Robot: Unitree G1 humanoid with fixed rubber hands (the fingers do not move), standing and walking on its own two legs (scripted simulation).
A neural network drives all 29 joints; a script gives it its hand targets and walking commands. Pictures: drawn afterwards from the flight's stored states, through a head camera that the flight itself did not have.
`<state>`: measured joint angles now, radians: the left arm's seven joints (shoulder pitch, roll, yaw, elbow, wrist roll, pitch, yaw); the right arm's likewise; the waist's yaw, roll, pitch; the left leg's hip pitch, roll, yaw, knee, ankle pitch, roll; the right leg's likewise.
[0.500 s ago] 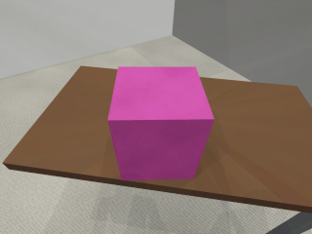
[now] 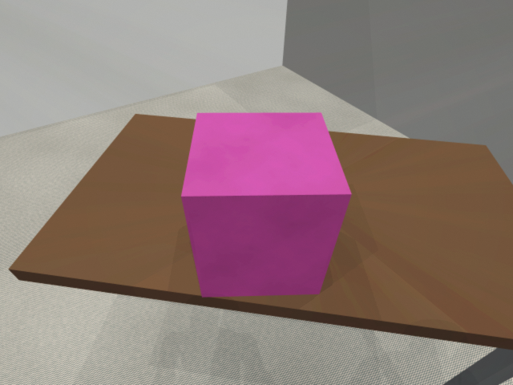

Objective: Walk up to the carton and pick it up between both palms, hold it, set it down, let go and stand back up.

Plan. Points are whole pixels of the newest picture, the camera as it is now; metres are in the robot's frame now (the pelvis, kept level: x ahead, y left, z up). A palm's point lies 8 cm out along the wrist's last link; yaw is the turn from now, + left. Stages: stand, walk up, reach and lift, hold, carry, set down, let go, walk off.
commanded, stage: walk up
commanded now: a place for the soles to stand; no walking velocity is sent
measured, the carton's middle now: (260, 206) +0.41 +0.00 +0.08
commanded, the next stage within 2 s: reach and lift in 0.02 s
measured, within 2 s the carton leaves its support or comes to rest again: neither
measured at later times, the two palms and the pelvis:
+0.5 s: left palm out of the picture +0.09 +0.21 -0.10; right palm out of the picture +0.12 -0.22 -0.11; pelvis -0.02 -0.03 -0.02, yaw +1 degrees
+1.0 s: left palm out of the picture +0.09 +0.23 -0.06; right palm out of the picture +0.12 -0.20 -0.06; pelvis -0.02 -0.03 +0.00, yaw +4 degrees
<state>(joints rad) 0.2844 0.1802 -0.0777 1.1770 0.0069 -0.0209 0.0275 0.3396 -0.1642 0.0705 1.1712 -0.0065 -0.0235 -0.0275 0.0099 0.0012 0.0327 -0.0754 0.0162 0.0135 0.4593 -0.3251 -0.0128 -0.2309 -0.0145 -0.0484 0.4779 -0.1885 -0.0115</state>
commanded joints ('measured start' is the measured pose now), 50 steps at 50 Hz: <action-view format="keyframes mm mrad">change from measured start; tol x16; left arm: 1 50 106 15 -20 -5 -8 9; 2 -793 330 104 -391 -111 214 -39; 9 -436 247 123 -775 -56 699 -2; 18 79 165 220 -1138 99 944 -144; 28 -289 259 198 -1181 4 576 -51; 39 25 284 209 -1092 -76 589 -100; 50 -94 236 228 -1213 -51 437 -64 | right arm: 1 80 -124 -20 -18 6 -8 -7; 2 -847 -125 -236 -347 -112 10 41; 15 -115 -216 22 -602 274 427 -13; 27 -209 77 -91 -1113 36 303 -45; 39 65 64 -11 -1112 106 358 -124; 50 -8 41 -68 -1297 73 294 -86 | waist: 1 2 42 145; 4 -62 -87 34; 12 8 156 -392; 21 15 39 40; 32 -11 80 -288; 43 28 46 102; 50 11 112 -36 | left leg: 1 -196 81 -84 -138 58 49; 2 -621 60 16 76 -128 6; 4 -749 42 90 133 -254 21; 14 -209 60 49 288 526 -131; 28 -704 126 99 41 -252 60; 37 -395 63 109 3 73 33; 50 -449 81 93 -216 -104 54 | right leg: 1 13 -95 120 -111 24 -30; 2 -82 -7 -18 184 -307 -18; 4 53 -31 15 253 -367 -11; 11 95 3 -19 360 246 -49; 14 157 57 -41 256 384 -56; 25 238 -32 118 18 -229 12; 33 404 -77 151 106 93 35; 50 478 21 51 -65 20 48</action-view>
